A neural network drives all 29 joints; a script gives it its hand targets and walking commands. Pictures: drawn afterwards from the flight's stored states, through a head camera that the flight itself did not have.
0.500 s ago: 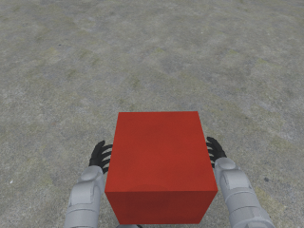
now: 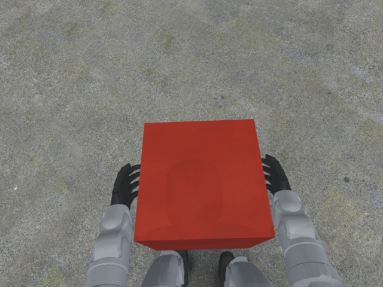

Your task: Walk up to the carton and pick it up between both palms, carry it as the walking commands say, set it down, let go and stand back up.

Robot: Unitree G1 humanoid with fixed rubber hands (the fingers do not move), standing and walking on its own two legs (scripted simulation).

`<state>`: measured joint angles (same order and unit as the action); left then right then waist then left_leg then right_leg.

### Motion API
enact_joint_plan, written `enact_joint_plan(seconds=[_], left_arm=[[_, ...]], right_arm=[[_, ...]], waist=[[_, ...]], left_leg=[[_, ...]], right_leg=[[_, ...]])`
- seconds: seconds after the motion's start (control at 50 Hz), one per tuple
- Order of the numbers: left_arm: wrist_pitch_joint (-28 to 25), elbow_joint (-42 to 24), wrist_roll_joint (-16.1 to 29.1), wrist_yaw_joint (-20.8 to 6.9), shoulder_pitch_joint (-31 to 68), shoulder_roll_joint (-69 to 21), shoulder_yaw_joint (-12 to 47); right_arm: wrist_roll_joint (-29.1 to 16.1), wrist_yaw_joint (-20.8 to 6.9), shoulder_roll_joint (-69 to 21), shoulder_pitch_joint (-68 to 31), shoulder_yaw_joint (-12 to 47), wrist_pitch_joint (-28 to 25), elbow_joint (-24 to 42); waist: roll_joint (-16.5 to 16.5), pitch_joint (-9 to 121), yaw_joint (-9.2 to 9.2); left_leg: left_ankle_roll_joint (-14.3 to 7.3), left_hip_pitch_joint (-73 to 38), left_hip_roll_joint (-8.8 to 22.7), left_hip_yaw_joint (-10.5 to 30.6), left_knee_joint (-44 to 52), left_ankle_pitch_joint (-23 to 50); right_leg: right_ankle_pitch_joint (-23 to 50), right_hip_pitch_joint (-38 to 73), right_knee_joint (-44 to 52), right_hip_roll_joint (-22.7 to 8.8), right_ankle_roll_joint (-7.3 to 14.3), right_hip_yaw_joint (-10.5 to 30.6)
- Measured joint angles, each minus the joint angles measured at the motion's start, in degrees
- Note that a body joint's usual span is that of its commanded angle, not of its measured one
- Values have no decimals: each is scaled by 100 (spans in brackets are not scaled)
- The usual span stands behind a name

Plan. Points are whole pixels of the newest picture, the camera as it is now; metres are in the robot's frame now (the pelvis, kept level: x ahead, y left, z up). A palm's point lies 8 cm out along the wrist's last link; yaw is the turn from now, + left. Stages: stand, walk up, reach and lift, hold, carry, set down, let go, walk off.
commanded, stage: set down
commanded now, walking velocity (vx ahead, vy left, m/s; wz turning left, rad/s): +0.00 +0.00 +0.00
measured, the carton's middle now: (201, 190) +0.31 +0.02 -0.17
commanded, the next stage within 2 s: none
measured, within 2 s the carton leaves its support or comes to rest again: neither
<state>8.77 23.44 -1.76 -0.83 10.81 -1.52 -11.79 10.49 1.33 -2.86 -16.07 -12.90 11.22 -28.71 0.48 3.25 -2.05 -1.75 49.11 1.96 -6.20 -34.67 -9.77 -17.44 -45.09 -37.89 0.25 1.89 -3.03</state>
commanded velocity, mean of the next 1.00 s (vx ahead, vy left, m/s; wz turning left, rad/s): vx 0.00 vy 0.00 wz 0.00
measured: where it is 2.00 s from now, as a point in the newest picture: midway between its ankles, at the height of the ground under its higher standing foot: (203, 279)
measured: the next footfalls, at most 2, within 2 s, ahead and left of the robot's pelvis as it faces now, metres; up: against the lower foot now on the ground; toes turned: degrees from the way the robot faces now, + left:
none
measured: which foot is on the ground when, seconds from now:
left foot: down 0.00-1.00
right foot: down 0.00-1.00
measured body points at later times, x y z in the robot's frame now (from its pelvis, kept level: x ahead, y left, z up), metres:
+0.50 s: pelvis -0.07 +0.01 -0.09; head +0.15 +0.01 +0.31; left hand +0.31 +0.20 -0.18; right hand +0.34 -0.15 -0.18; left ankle +0.04 +0.11 -0.71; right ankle -0.02 -0.10 -0.71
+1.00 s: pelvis -0.08 +0.01 -0.16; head +0.19 +0.01 +0.20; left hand +0.35 +0.19 -0.27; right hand +0.37 -0.16 -0.28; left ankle +0.04 +0.11 -0.71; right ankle -0.02 -0.10 -0.71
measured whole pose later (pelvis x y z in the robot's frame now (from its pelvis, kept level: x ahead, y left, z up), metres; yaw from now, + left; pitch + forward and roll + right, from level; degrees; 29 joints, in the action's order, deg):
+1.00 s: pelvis -0.08 +0.01 -0.16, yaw -2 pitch +42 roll +0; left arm 19.0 23.5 -1.8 2.1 38.9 0.0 -19.2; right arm 4.7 1.5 4.7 -46.2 -17.8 19.3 -33.8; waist 2.2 6.0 -2.1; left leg -2.8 100.5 3.0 -4.7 -76.9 -18.8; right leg -27.3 -97.3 -82.2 0.3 1.3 -1.1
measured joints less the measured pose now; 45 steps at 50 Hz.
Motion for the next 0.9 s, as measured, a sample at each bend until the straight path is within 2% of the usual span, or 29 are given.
enact_joint_plan(seconds=[0.1,0.18,0.28,0.34,0.54,0.74,0.9], left_arm=[[-384,3,0,31,54,0,29],[-388,5,0,53,308,0,-59],[-286,6,-1,216,778,64,-53],[-147,9,0,273,1027,67,-123],[746,12,0,201,1781,67,-746],[1129,10,0,168,2392,66,-951],[1115,8,0,248,2644,90,-790]], right_arm=[[-167,11,11,-49,0,-121,259],[-244,34,94,-361,0,-126,184],[-293,61,283,-915,0,-84,46],[-294,59,388,-1227,0,-62,-148],[-334,54,452,-2393,-243,463,-932],[-333,7,542,-2792,-485,638,-952],[-422,-23,680,-2821,-487,726,-646]], waist=[[23,372,0],[108,469,0],[99,547,0],[91,555,-1],[111,556,0],[210,570,0],[192,528,0]], left_leg=[[1,1023,-37,141,-415,6],[9,1580,-49,152,-640,-21],[1,2309,-22,152,-1129,-66],[-12,2627,-5,152,-1442,-103],[-71,3518,46,152,-2659,-421],[-100,4325,80,153,-3512,-692],[-104,4914,98,153,-3961,-836]], right_leg=[[-30,-1045,-426,0,-17,79],[-45,-1697,-786,2,-36,161],[-85,-2441,-1309,2,-40,164],[-125,-2758,-1625,2,-46,164],[-450,-3629,-2839,2,-53,177],[-731,-4405,-3670,2,-60,186],[-895,-4988,-4130,2,-69,193]])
